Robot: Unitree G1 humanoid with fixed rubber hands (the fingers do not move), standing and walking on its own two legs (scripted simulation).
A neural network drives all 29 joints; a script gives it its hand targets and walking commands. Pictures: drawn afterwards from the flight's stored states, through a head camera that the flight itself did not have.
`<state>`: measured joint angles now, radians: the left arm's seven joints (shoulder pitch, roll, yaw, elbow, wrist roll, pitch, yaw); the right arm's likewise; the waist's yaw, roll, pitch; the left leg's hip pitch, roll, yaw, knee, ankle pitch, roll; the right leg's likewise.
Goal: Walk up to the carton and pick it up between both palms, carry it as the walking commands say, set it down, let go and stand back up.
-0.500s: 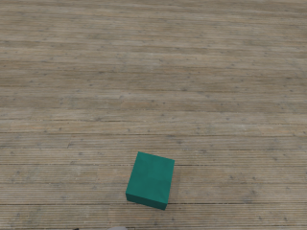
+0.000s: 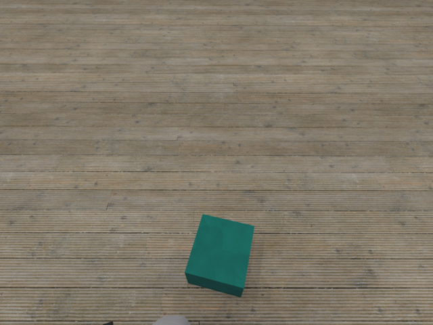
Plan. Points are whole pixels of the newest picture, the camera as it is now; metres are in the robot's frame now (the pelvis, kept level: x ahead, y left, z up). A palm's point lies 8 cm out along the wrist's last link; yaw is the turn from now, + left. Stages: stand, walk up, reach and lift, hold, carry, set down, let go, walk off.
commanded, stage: walk up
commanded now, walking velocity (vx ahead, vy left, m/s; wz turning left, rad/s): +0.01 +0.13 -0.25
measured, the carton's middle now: (221, 254) +0.46 +0.01 -0.69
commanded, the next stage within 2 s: none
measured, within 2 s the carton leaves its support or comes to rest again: neither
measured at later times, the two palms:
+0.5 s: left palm out of the picture +0.08 +0.33 -0.14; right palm out of the picture +0.07 -0.16 -0.09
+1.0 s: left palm out of the picture +0.06 +0.28 -0.12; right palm out of the picture -0.02 -0.19 -0.14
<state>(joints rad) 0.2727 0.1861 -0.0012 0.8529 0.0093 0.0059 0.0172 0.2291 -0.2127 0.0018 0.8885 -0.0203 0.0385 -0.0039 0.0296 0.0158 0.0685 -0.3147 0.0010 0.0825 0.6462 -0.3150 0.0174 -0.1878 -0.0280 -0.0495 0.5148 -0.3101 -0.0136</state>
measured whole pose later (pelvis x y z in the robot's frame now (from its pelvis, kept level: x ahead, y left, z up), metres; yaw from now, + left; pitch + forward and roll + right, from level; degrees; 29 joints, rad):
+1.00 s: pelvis -0.03 +0.05 +0.00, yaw -8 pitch -2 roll +2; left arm 0.28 0.20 0.00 0.85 0.01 0.02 0.02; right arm 0.27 -0.21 0.00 0.88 -0.01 0.05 -0.02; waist -0.01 0.02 0.06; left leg -0.27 0.01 0.20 0.56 -0.36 0.07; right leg -0.23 -0.03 0.00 0.54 -0.27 -0.01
